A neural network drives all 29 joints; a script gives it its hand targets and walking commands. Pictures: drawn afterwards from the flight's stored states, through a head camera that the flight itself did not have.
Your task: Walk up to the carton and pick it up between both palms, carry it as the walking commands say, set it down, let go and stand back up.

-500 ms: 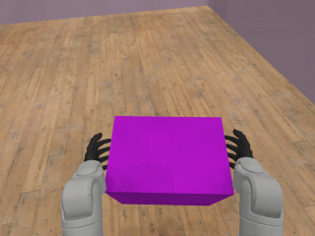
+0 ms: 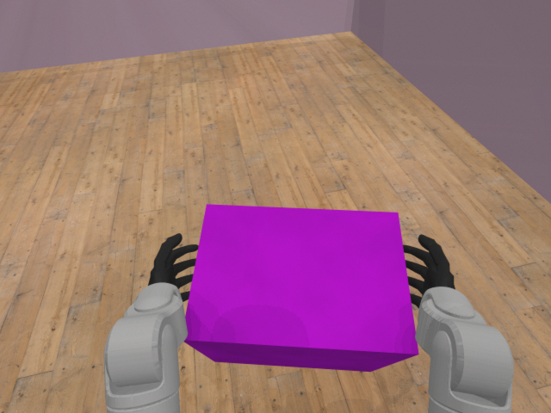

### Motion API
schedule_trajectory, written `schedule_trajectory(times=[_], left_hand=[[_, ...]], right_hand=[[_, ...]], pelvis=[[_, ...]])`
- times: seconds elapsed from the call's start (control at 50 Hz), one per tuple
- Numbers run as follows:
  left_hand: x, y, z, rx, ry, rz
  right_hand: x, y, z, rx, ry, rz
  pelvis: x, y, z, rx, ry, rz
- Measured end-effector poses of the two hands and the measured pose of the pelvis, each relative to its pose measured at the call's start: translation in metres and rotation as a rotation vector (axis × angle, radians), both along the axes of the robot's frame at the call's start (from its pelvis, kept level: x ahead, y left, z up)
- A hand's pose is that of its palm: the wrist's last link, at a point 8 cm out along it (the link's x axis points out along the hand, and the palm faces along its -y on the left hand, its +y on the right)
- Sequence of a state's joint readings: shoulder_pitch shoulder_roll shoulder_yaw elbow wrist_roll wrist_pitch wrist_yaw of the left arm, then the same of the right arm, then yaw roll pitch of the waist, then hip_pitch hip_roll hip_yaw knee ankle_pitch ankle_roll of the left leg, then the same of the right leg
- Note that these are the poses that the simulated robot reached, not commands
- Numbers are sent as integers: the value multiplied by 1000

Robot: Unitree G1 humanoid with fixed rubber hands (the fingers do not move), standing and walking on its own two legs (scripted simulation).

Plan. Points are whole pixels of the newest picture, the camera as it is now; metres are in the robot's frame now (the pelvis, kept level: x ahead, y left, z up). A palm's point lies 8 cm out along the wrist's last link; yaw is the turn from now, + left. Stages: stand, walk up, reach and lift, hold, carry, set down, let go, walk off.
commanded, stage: carry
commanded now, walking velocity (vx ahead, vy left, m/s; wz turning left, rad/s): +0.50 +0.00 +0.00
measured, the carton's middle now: (296, 295) +0.29 -0.01 +0.02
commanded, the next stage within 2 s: none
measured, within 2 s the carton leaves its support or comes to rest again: neither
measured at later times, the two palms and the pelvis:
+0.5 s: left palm (176, 182) +0.49 +0.19 +0.10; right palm (365, 175) +0.48 -0.14 +0.10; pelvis +0.23 +0.03 +0.01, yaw -1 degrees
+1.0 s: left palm (214, 101) +0.76 +0.15 +0.11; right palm (355, 93) +0.78 -0.19 +0.10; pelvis +0.52 -0.03 +0.01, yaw +3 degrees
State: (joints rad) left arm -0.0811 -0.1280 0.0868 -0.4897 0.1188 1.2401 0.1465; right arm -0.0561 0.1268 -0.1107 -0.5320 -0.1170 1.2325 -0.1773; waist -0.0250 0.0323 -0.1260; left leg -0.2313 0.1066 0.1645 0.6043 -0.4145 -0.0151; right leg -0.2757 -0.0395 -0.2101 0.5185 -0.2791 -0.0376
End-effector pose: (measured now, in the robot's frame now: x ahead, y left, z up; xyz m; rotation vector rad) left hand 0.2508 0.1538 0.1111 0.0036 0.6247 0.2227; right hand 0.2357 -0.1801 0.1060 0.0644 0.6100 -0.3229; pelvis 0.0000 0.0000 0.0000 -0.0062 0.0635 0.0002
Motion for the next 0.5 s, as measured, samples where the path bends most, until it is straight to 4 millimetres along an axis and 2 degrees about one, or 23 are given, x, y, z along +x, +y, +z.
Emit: schedule_trajectory(times=[0.1, 0.18, 0.26, 0.36, 0.42, 0.5], left_hand=[[21, 6, -2, -9, 38, 72], [50, 14, 2, -11, 38, 107], [92, 23, 1, -11, 16, 106], [158, 38, -13, -22, -9, 80], [193, 40, -19, -30, 40, 55], [234, 36, -16, -34, 76, 18]], right_hand=[[47, 6, 3, -1, 38, 69], [87, 15, 4, -2, 36, 103], [129, 23, 4, -5, 15, 101], [185, 38, -6, -16, -9, 74], [211, 39, -10, -18, 40, 47], [241, 35, -5, -22, 78, 14]], pelvis=[[35, -9, 9, 17, 16, 17], [67, -8, 14, 35, 20, 16], [107, 0, 10, 37, 19, 20], [168, 21, -9, 34, -5, 1], [195, 28, -4, 30, -1, -15], [231, 31, 9, 11, 5, -19]])
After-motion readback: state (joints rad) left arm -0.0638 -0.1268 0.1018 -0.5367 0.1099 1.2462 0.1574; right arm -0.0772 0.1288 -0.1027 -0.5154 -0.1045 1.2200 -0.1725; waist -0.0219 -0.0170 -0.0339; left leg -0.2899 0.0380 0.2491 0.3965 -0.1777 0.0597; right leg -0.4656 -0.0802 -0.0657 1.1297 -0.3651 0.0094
